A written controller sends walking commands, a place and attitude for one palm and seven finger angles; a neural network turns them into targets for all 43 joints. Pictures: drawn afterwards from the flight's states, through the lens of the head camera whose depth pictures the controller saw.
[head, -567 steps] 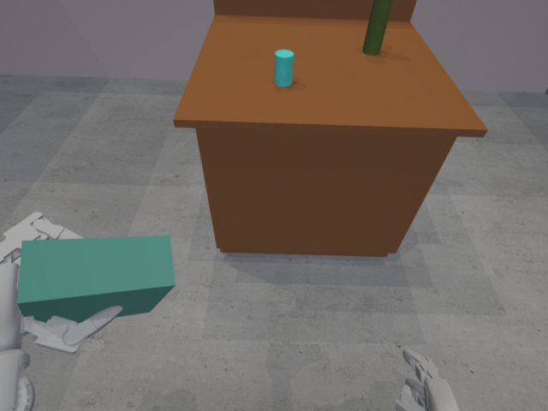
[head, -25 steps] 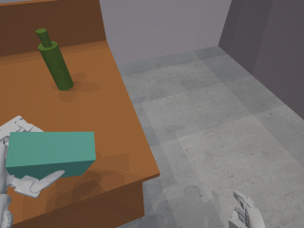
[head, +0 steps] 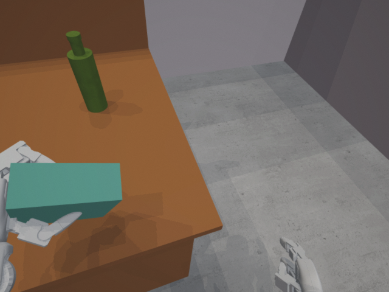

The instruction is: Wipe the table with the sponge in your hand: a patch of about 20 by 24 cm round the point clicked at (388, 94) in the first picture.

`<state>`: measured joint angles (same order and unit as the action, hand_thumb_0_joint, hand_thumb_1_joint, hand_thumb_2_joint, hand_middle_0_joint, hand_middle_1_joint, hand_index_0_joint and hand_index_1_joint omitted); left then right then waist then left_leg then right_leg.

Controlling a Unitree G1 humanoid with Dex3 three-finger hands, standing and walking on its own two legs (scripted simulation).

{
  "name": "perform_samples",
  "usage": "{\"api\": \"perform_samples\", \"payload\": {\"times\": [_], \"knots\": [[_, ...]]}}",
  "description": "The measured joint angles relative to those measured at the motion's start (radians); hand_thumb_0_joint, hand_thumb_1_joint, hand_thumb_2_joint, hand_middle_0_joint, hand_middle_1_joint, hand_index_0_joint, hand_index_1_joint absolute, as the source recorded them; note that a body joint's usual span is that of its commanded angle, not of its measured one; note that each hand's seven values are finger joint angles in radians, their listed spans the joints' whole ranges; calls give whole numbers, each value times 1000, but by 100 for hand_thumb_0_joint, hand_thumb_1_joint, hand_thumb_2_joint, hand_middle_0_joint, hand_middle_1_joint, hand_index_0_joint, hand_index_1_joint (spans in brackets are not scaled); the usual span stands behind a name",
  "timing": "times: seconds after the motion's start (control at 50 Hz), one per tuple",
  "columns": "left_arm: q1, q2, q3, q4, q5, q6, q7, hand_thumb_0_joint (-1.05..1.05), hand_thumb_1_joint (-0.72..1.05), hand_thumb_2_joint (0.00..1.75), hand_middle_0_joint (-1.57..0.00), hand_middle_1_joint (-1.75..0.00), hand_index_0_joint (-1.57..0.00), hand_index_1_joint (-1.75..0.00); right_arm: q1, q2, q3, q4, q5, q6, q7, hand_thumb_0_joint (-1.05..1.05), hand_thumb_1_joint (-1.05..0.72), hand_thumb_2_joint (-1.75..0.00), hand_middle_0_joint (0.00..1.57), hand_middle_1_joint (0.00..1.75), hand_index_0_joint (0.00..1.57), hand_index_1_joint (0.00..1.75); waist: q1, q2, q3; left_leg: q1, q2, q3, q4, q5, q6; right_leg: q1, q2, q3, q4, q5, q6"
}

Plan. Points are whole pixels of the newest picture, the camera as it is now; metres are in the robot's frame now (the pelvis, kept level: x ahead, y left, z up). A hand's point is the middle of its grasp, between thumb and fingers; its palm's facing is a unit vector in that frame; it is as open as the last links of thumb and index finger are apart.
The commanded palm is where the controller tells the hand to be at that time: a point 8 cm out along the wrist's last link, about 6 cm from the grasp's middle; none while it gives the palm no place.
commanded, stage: come to a stop and stand still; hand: left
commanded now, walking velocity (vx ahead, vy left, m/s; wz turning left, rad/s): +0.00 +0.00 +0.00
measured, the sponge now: (82, 194) +0.23 +0.20 +0.13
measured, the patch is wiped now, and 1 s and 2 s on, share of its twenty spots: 0.00 0.00 0.00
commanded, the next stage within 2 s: look again from close up in 0.34 s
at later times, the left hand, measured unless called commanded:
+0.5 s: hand (22, 180) +0.22 +0.27 +0.18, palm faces +0.41 -0.76 -0.51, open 9.7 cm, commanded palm +0.14 +0.28 +0.17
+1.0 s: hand (32, 184) +0.23 +0.26 +0.16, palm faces +0.37 -0.83 -0.41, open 9.7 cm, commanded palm +0.16 +0.29 +0.17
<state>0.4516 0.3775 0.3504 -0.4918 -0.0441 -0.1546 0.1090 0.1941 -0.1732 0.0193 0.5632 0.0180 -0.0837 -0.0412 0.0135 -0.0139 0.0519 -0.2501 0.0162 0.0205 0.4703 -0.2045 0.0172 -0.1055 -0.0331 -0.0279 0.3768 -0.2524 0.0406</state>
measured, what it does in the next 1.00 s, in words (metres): stands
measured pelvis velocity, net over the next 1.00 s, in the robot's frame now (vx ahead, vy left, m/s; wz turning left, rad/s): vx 0.00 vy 0.01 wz -0.02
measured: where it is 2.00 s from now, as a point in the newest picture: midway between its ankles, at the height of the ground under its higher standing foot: outside the picture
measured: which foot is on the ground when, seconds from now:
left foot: down 0.00-1.00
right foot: down 0.00-1.00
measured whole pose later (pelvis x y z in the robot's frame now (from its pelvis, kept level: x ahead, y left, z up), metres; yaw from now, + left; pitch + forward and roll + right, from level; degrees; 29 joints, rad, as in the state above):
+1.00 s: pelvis +0.00 +0.01 +0.00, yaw -1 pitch +0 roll -2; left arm 0.40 0.40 0.41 -0.52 -0.02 -0.21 0.09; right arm 0.19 -0.19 0.02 0.58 0.02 -0.14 -0.03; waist 0.03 -0.05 0.10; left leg -0.29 0.01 0.04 0.52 -0.23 0.04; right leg -0.15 -0.04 -0.01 0.42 -0.27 0.06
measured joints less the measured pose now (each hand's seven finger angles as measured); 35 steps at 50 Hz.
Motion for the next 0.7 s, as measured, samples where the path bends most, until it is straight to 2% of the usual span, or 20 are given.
{"api": "perform_samples", "payload": {"times": [0.2, 0.44, 0.48, 0.52, 0.56, 0.6, 0.66, 0.7], "knots": [[7, -10, -10, 9, 5, 3, 0, -1, -47, 102, -78, -135, -79, -135, 13, -8, -7, 11, 1, -4, -2, 1, -90, -90, 20, 30, 21, 30, -4, 4, 4, -1, -9, 2, -8, 10, 10, 0, -9, 1, -10, 11, 8], [13, -8, -5, 10, 8, -9, 2, -1, -47, 102, -78, -135, -79, -135, 24, -17, -16, 17, 3, -12, -3, 1, -90, -90, 20, 30, 21, 30, -10, 22, 0, -6, -4, -2, -13, 20, 4, -8, -4, -3, -6, 15, 2], [-122, 74, 30, 65, 61, -29, -44, -1, -47, 102, -78, -135, -79, -135, 38, -21, -27, 20, -9, -35, -8, 1, -90, -90, 20, 30, 21, 30, 34, 23, 15, -36, 8, -10, 17, 15, -2, -30, 9, -9, 10, 15, -2], [-276, 140, 89, 163, 50, -55, -54, -1, -47, 102, -78, -135, -79, -135, 12, -27, -25, 46, -7, -31, 5, 1, -90, -90, 20, 30, 21, 30, 59, 11, 45, -48, 13, -6, 28, 18, -8, -56, 13, -3, 45, 8, -10], [-318, 142, 138, 194, 22, -52, -46, -1, -47, 102, -78, -135, -79, -135, -11, -35, -22, 45, 2, -29, 29, 1, -90, -90, 20, 30, 21, 30, 51, 6, 60, -48, 15, 8, 23, 23, -7, -71, 12, 12, 61, 7, -8], [-257, 98, 140, 153, 1, -45, -39, -1, -47, 102, -78, -136, -79, -135, -16, -42, -26, 25, 10, -35, 49, 1, -90, -90, 20, 30, 21, 30, 30, 8, 56, -43, 13, 28, 16, 24, -2, -80, 8, 31, 67, 7, -3], [-97, 22, 60, 51, 5, -49, -54, -1, -47, 102, -78, -136, -78, -135, -8, -48, -28, -8, 9, -46, 51, 1, -90, -90, 20, 30, 21, 30, -5, 12, 45, -37, 9, 44, 15, 15, 6, -77, 2, 47, 63, 4, 5], [-8, 7, 7, 12, 15, -58, -67, -1, -47, 102, -78, -136, -78, -135, -1, -44, -26, -15, 5, -44, 38, 1, -90, -90, 20, 30, 21, 30, -19, 4, 39, -36, 7, 47, 19, 7, 9, -75, 0, 50, 62, 0, 8]]}}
